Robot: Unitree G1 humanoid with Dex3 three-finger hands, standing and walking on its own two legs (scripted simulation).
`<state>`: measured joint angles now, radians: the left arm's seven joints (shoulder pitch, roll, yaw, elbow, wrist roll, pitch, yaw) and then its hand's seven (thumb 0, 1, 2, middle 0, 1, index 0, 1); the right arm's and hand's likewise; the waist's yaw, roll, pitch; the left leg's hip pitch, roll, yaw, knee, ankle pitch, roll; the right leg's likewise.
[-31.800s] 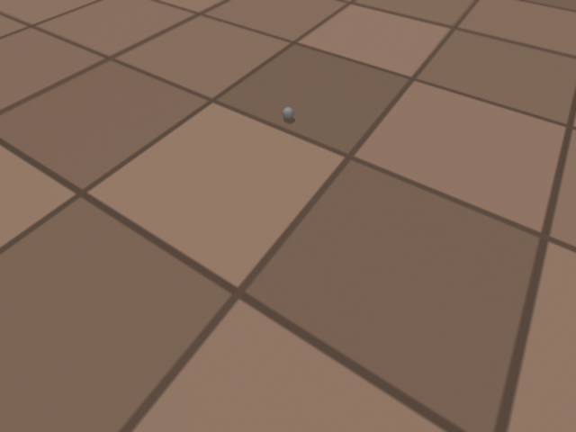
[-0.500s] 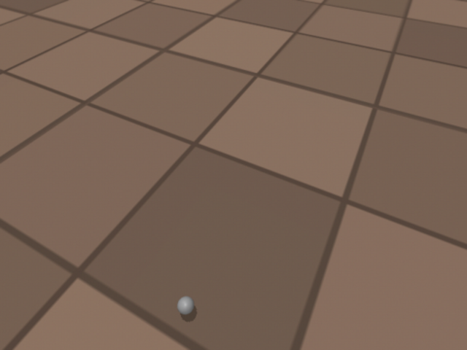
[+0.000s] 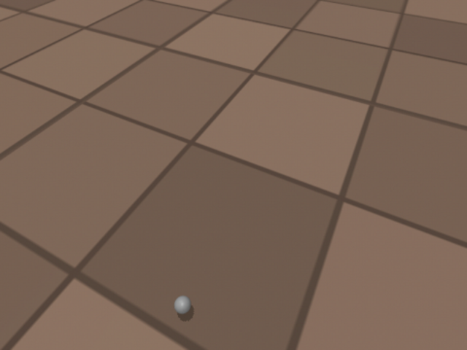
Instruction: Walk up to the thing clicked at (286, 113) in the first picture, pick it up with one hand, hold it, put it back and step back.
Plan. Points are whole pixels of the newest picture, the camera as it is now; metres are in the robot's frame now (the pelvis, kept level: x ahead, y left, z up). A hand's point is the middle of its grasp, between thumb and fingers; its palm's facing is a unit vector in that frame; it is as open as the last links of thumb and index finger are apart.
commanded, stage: stand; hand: left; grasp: from above
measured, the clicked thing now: (182, 304) +0.40 +0.22 -0.75
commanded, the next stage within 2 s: step back in 1.30 s
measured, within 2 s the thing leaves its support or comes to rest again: neither
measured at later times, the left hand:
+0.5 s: hand out of the picture +0.08 +0.24 -0.16, palm faces +0.01 -0.95 -0.33, open 7.4 cm
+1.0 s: hand out of the picture +0.08 +0.24 -0.16, palm faces +0.00 -0.94 -0.33, open 7.4 cm
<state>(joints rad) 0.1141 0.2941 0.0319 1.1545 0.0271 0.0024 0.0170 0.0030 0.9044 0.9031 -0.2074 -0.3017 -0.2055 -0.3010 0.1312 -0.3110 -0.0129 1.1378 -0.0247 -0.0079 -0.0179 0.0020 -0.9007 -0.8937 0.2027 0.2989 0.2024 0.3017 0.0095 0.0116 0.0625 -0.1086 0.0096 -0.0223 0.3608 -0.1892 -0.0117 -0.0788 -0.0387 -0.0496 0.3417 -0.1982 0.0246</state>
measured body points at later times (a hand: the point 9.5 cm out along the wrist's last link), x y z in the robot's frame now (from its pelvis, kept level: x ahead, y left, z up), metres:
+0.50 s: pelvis +0.01 +0.00 +0.00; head +0.02 +0.00 +0.45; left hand +0.08 +0.29 -0.14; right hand +0.08 -0.29 -0.14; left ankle +0.01 +0.13 -0.75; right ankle +0.00 -0.13 -0.75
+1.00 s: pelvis +0.01 +0.00 +0.00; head +0.02 -0.01 +0.45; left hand +0.08 +0.29 -0.13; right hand +0.08 -0.30 -0.14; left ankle +0.01 +0.13 -0.75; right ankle +0.00 -0.13 -0.75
